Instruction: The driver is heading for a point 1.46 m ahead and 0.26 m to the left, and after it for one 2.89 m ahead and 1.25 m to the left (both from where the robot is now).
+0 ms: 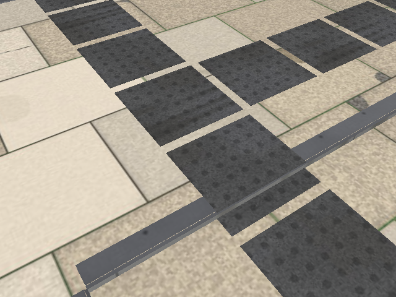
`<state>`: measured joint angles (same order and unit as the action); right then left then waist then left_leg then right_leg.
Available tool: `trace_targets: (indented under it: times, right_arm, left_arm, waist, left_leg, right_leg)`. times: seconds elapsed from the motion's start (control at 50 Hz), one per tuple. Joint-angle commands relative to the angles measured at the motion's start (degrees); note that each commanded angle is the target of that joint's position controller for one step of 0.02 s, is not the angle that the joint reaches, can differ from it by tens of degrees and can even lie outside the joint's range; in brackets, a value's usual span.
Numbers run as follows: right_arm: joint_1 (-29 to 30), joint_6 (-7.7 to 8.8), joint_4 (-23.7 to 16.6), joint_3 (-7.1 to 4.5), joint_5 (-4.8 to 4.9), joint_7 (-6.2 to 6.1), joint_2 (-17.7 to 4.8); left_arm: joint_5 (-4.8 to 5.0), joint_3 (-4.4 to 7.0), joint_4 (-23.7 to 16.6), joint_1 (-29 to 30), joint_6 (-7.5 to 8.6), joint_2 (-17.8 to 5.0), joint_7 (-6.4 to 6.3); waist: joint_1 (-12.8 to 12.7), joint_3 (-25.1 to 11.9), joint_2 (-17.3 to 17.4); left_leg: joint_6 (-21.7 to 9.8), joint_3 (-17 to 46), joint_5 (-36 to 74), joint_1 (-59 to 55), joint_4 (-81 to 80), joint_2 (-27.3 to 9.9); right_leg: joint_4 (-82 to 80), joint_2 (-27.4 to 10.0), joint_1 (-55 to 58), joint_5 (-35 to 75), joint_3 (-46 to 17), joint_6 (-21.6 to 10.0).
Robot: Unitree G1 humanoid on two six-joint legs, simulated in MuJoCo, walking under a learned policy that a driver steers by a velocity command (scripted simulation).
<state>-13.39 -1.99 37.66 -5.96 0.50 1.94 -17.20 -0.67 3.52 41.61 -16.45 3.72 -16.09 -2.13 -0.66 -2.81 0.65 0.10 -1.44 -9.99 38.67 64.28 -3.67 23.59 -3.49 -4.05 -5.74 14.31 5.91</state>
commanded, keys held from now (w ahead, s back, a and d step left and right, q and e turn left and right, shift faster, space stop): q+shift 0.36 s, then shift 0.02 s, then w+shift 0.38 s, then w+e+shift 0.24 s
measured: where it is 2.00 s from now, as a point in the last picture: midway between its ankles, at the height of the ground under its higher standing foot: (124, 202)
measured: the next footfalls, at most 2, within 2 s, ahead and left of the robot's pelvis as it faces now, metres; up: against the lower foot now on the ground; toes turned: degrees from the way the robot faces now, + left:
left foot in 0.12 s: +0.17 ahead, +0.14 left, +0.02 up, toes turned +11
right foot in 0.52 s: +0.30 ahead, -0.04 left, -0.02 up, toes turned +37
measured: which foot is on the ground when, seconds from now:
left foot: up 0.00-0.10, down 0.12-0.50, up 0.52-0.88, down 0.90-1.00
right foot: down 0.00-0.14, up 0.16-0.50, down 0.52-0.94, up 0.96-1.00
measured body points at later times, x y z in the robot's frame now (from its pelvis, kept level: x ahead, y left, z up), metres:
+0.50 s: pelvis +0.16 +0.02 -0.02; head +0.18 +0.02 +0.43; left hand +0.21 +0.35 -0.09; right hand +0.44 -0.16 -0.10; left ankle +0.14 +0.14 -0.73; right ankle +0.27 -0.06 -0.76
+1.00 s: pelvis +0.35 +0.18 -0.02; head +0.37 +0.18 +0.43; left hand +0.20 +0.40 -0.15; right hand +0.64 +0.08 -0.09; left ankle +0.31 +0.29 -0.73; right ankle +0.30 -0.01 -0.69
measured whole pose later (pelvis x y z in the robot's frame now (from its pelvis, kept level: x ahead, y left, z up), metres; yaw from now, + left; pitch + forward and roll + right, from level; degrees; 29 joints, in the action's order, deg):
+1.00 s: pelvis +0.35 +0.18 -0.02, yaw +26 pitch +4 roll +2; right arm -7.4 4.1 32.4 -0.3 -3.3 0.4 -13.5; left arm -0.6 3.6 50.1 -27.9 3.3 -13.6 1.6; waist -3.2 -2.1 -0.7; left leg -0.8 -5.2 -21.4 27.0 44.6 -0.9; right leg 58.0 -0.7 -18.5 -18.7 -6.9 -4.6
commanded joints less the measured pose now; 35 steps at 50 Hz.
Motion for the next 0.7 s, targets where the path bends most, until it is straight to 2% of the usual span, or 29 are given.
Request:
trace_targets:
  times: [0.02, 0.06, 0.08, 0.1, 0.12, 0.14, 0.16, 0.18, 0.2, 0.22, 0.24, 0.26, 0.3, 0.34, 0.38, 0.42, 0.46, 0.48, 0.5, 0.52, 0.54, 0.56, 0.58, 0.6, 0.62, 0.66, 0.7]
  right_arm:
    - [9.2, 1.29, -7.9, -0.29, 0.36, 0.88, -2.5]
    - [6.4, 0.64, -7.2, -0.86, 0.36, 0.73, -3.4]
    - [3.8, 0.34, -6.5, -1.54, 0.24, 0.71, -4.7]
    - [-0.6, 0.18, -4.8, -2.41, 0.38, 0.41, -6.0]
    - [-7.6, 0.33, -2.3, -3.54, 0.47, -0.27, -7.6]
    - [-16.6, 0.63, 0.2, -5.21, 0.33, -1.67, -11.0]
    - [-12.3, 0.73, -3.1, -6.12, -0.49, -2.41, -19.2]
    - [-7.0, 2.43, -7.5, -5.01, -1.81, -1.34, -15.5]
    - [-4.5, 3.34, -8.0, -4.15, -0.94, -0.80, -13.1]
    - [-2.0, 3.60, -7.7, -3.70, 1.02, -0.80, -11.3]
    - [0.7, 3.40, -8.1, -3.09, 2.21, -1.07, -9.0]
    - [3.9, 2.89, -8.8, -2.84, 1.65, -1.86, -8.3]
    - [6.5, 1.53, -9.7, -3.21, 0.30, -3.54, -9.1]
    - [6.1, 0.32, -9.6, -3.42, 0.42, -4.95, -9.6]
    - [6.6, -0.47, -9.6, -2.95, 0.50, -5.78, -8.4]
    - [5.2, -0.10, -9.0, -2.03, 0.56, -5.62, -6.7]
    - [3.8, 1.13, -8.3, -1.36, -0.26, -4.89, -6.7]
    - [2.9, 1.84, -7.6, -0.74, -0.74, -4.53, -5.1]
    - [1.7, 2.40, -6.4, 0.32, -0.83, -4.15, -1.6]
    - [2.0, 3.15, -6.2, 2.07, -0.10, -3.81, 3.9]
    - [-3.4, 4.24, -8.0, 2.56, 0.69, -3.24, 4.7]
    - [0.3, 5.25, -10.1, 2.03, 3.76, -2.80, 0.9]
    - [4.5, 5.48, -9.6, 1.18, 3.25, -3.24, -3.8]
    - [11.3, 4.15, -9.0, 0.95, -7.02, -1.89, -5.8]
    - [9.8, 3.43, -8.8, 1.01, -7.10, -1.14, -4.6]
    - [5.6, 2.51, -7.4, 1.66, -6.06, 0.48, -2.7]
    - [6.3, 2.26, -8.1, 2.29, -4.46, 0.89, -2.0]
  left_arm:
    - [0.36, 3.47, -3.3, 4.4, 0.74, -10.5, 0.48]
    - [1.63, 4.00, -3.0, 7.6, 0.86, -11.2, 1.20]
    - [2.32, 4.30, -3.2, 9.2, 1.21, -11.6, 1.27]
    - [2.86, 4.38, -2.7, 10.2, 1.44, -11.2, 1.54]
    - [3.67, 4.18, -2.3, 11.6, 1.61, -10.1, 1.91]
    - [3.52, 3.37, -3.8, 12.5, 2.04, -6.9, 2.37]
    - [1.53, 1.60, -8.8, 7.7, 3.13, -1.0, 3.38]
    - [1.30, 2.66, -7.8, 8.7, 3.31, -7.5, 3.49]
    - [1.81, 3.26, -8.4, 12.6, 2.85, -9.1, 3.18]
    - [0.85, 3.00, -8.0, 12.6, 2.27, -7.4, 2.37]
    - [0.02, 3.01, -7.2, 11.9, 1.61, -7.1, 1.83]
    - [0.29, 2.98, -6.6, 11.6, 0.81, -6.8, 1.97]
    - [0.30, 2.28, -5.8, 12.8, 0.01, -4.6, 2.40]
    - [0.43, 1.63, -5.1, 12.7, -0.31, -3.4, 2.79]
    - [0.83, 1.43, -4.5, 11.7, -0.91, -3.8, 3.18]
    - [1.73, 1.25, -4.1, 10.9, -1.44, -4.3, 4.01]
    - [2.50, 1.61, -3.8, 8.4, -1.38, -4.6, 4.61]
    - [2.36, 2.10, -2.7, 5.2, -1.00, -4.7, 4.52]
    - [1.77, 2.58, -0.1, -1.8, -0.35, -4.4, 4.30]
    - [0.65, 3.21, 1.7, -8.0, 0.54, -7.0, 4.01]
    - [0.17, 3.31, 0.6, -6.7, 1.61, -11.5, 4.35]
    - [-0.19, 4.71, 0.3, -3.3, 2.44, -15.0, 4.01]
    - [0.97, 3.78, -0.5, -1.4, 2.66, -11.0, 3.45]
    - [-1.77, 2.76, -0.5, 1.2, 1.10, -9.5, 3.45]
    - [-1.87, 2.53, -0.3, 0.8, 0.71, -9.2, 3.19]
    - [-0.70, 2.09, 1.6, -0.9, 0.79, -7.9, 3.17]
    - [-0.22, 1.92, 2.6, -3.6, 0.81, -7.0, 3.53]
  waist:
    - [-2.3, 8.4, -4.9]
    - [-0.7, 7.5, -5.3]
    - [0.8, 5.4, -5.5]
    - [2.9, 2.8, -5.2]
    - [6.9, -0.2, -3.1]
    - [11.6, 0.2, 4.6]
    - [3.2, -3.6, 23.5]
    - [5.6, -14.6, 12.8]
    - [4.8, -11.3, 6.1]
    - [2.4, -7.7, 0.5]
    - [0.8, -5.7, -0.7]
    - [-1.0, -4.2, -0.2]
    - [-1.0, -3.9, 1.3]
    - [-0.6, -7.0, 1.4]
    - [-0.8, -8.1, 2.1]
    - [0.1, -9.0, 4.0]
    - [-1.3, -6.3, 6.4]
    - [-2.7, -4.6, 5.8]
    - [-5.6, -3.6, 1.9]
    - [-7.0, -0.4, -7.6]
    - [0.1, 4.3, -10.8]
    - [0.7, 8.7, -18.2]
    - [-0.8, 11.3, -11.2]
    - [-1.1, 12.6, -1.1]
    - [-0.1, 11.7, -3.4]
    - [0.8, 8.2, -6.9]
    - [0.1, 6.1, -8.5]
  left_leg:
    - [-1.0, 0.0, -2.0, 8.1, -8.3, -2.8]
    - [-2.7, -3.6, -3.1, 0.6, -14.0, -0.7]
    - [-3.5, -4.2, -0.1, -5.4, -18.4, 0.3]
    - [-4.4, -7.1, 1.0, -13.0, -21.8, 3.8]
    - [-6.2, -9.9, 6.7, -23.8, -28.2, 8.2]
    - [-11.3, -3.5, 16.6, -38.9, -37.6, 9.4]
    - [-25.6, 28.2, 36.0, -50.4, -37.3, -7.3]
    - [-27.5, 39.1, 19.6, -48.4, -42.3, -13.1]
    - [-24.1, 38.4, 11.0, -44.1, -44.1, -12.0]
    - [-20.6, 35.9, 8.1, -39.2, -43.6, -9.4]
    - [-18.7, 33.2, 8.6, -34.4, -42.9, -8.4]
    - [-16.8, 28.9, 8.3, -27.1, -42.3, -5.7]
    - [-15.2, 23.9, 14.2, -20.9, -40.8, -1.7]
    - [-14.1, 23.2, 16.0, -19.0, -38.5, 0.1]
    - [-12.7, 23.7, 11.9, -16.8, -36.2, 0.7]
    - [-12.0, 25.3, -11.3, -12.7, -35.2, 0.6]
    - [-11.7, 27.2, -26.5, -7.3, -33.8, 0.2]
    - [-10.7, 26.0, -29.2, -3.9, -30.1, 1.4]
    - [-8.1, 21.0, -30.8, 1.5, -17.9, 5.6]
    - [-4.7, 12.8, -26.6, 9.1, 4.7, 13.1]
    - [-5.1, 13.4, -25.0, 20.0, 14.3, 11.8]
    - [-5.7, 14.2, -19.3, 29.6, 17.7, 7.6]
    - [-5.0, 13.3, -14.4, 30.4, 20.0, 5.4]
    - [-3.4, 12.4, -8.1, 25.9, 18.7, 6.5]
    - [-2.5, 11.8, -5.2, 22.6, 16.7, 5.9]
    - [-1.7, 7.6, 0.4, 14.4, 15.5, 4.2]
    - [-0.8, 3.8, 1.2, 11.1, 12.1, 2.3]
  right_leg:
    - [-10.5, -18.2, 3.0, 9.8, -10.1, -12.7]
    - [-6.0, -15.3, 1.4, 24.8, -5.3, -11.6]
    - [-2.1, -13.7, 1.1, 30.0, -3.5, -10.4]
    - [4.6, -12.0, 0.3, 36.6, -1.9, -9.8]
    - [15.3, -9.5, -2.6, 40.4, 0.4, -8.2]
    - [33.9, -4.7, -17.9, 14.0, -0.8, -4.8]
    - [55.1, 6.9, -39.7, -31.9, -7.2, -0.6]
    - [56.2, 5.8, -39.7, -27.1, -21.6, -2.5]
    - [51.5, 4.2, -39.1, -23.5, -23.3, -4.6]
    - [46.2, 2.6, -38.1, -21.6, -23.1, -4.5]
    - [41.0, 1.4, -35.8, -20.6, -23.1, -4.0]
    - [34.5, 1.2, -30.3, -19.6, -22.9, -3.8]
    - [24.8, 4.6, -24.5, -15.2, -20.2, -2.2]
    - [18.1, 6.9, -19.6, -7.2, -20.5, -0.9]
    - [14.2, 7.0, -16.7, -2.0, -21.2, -0.1]
    - [13.1, 5.0, -12.4, 1.4, -21.9, -1.2]
    - [11.3, 3.3, -7.4, -0.9, -20.8, -3.3]
    - [9.1, 2.5, -3.0, -3.2, -19.7, -4.5]
    - [5.3, 1.0, 3.6, -9.3, -20.9, -5.2]
    - [-0.4, -7.2, 4.7, -26.6, -35.2, -6.5]
    - [-7.9, -14.2, 3.8, -41.8, -55.0, -12.5]
    - [-15.7, -20.8, 2.1, -59.4, -71.3, -19.7]
    - [-16.0, -20.2, 0.0, -55.7, -67.8, -19.4]
    - [-16.3, -15.3, -8.1, -51.5, -59.3, -14.8]
    - [-15.1, -11.8, -10.7, -44.8, -51.0, -12.5]
    - [-15.4, -6.3, -14.1, -34.2, -39.6, -12.6]
    - [-17.0, -5.2, -13.4, -30.5, -36.0, -14.8]
Keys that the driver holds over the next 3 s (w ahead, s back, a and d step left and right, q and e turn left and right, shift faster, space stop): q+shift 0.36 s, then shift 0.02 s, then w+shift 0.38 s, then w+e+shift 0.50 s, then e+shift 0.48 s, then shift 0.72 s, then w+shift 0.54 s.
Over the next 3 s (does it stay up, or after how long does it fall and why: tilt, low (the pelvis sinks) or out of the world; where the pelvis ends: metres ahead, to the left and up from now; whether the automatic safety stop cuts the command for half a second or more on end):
stays up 1.18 0.33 0.02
